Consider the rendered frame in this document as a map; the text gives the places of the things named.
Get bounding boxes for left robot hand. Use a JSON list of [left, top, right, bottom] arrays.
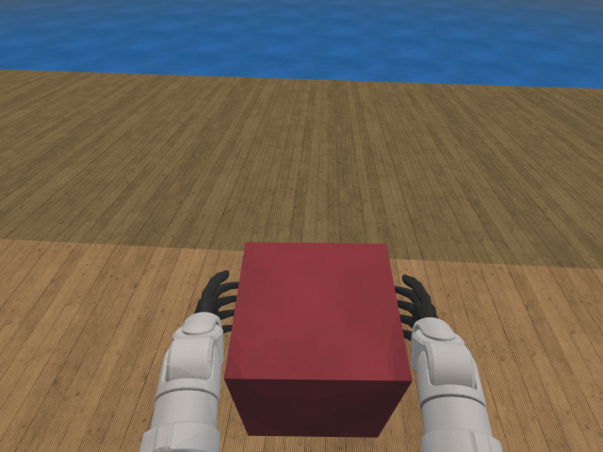
[[194, 270, 239, 333]]

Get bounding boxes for left robot forearm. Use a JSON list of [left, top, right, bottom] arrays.
[[139, 312, 224, 452]]

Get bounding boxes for right robot forearm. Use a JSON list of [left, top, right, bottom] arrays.
[[411, 317, 503, 452]]

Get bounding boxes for carton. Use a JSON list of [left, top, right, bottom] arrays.
[[224, 242, 412, 438]]

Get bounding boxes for right robot hand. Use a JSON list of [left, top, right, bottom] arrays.
[[395, 275, 438, 341]]

